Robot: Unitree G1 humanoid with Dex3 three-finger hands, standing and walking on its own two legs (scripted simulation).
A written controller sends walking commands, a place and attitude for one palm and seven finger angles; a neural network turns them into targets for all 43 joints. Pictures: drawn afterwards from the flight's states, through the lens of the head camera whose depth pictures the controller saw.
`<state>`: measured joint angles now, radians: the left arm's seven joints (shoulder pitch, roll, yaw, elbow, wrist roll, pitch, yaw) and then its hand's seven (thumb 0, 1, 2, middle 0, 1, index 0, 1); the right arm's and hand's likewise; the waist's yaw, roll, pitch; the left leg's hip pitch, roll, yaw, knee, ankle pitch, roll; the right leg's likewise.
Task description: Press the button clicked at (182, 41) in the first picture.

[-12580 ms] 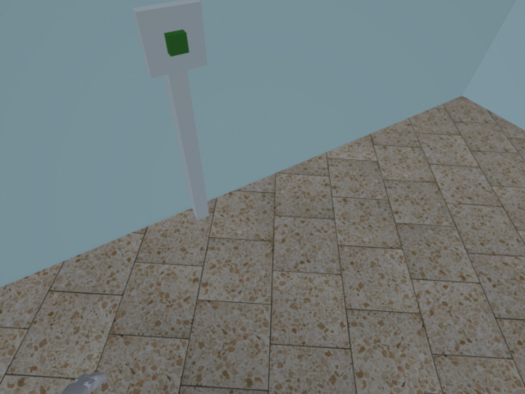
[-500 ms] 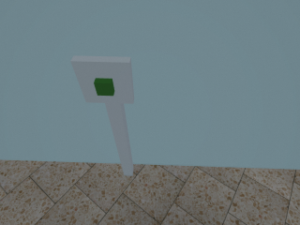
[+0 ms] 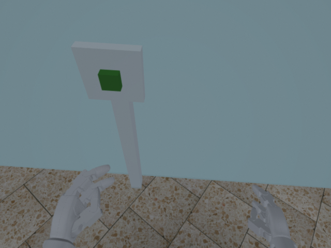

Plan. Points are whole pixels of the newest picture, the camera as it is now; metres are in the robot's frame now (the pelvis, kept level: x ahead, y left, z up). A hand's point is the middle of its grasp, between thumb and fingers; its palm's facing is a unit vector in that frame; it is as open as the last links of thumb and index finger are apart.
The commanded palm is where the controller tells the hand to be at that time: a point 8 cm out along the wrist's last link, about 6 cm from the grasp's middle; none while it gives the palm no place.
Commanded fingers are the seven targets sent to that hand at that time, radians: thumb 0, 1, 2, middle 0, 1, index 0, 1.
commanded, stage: raise the hand and make a fist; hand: left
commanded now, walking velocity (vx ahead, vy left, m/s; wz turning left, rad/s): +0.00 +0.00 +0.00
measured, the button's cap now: (110, 79) +0.52 +0.18 +0.12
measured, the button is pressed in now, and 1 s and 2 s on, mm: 0 0 0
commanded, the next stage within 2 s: aim a knuckle at the button in 1.66 s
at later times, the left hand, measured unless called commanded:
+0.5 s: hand (76, 214) +0.19 +0.19 +0.04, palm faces +0.04 -1.00 -0.02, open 3.1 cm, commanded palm +0.15 +0.25 +0.05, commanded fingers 0.00 0.90 0.90 -1.30 -1.50 -1.30 -1.50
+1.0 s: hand (56, 196) +0.20 +0.23 +0.09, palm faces +0.01 -1.00 -0.06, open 3.1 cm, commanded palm +0.18 +0.29 +0.10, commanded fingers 0.00 0.90 0.90 -1.30 -1.50 -1.30 -1.50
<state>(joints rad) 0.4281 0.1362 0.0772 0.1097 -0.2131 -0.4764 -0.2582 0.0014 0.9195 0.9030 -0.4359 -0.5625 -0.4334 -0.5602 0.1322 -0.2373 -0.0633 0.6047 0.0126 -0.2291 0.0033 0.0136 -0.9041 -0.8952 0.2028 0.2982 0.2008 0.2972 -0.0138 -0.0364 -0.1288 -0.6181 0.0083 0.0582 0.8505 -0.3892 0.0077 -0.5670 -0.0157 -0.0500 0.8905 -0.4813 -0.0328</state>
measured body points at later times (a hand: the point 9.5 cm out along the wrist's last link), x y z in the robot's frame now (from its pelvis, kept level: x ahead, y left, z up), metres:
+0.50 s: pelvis -0.02 +0.00 -0.01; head +0.02 -0.01 +0.43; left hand +0.18 +0.25 +0.05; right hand +0.12 -0.23 -0.11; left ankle +0.02 +0.12 -0.70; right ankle -0.02 -0.09 -0.70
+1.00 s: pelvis +0.00 +0.03 +0.00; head +0.01 +0.03 +0.45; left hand +0.20 +0.28 +0.09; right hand +0.20 -0.18 -0.05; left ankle +0.02 +0.12 -0.70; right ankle -0.02 -0.09 -0.70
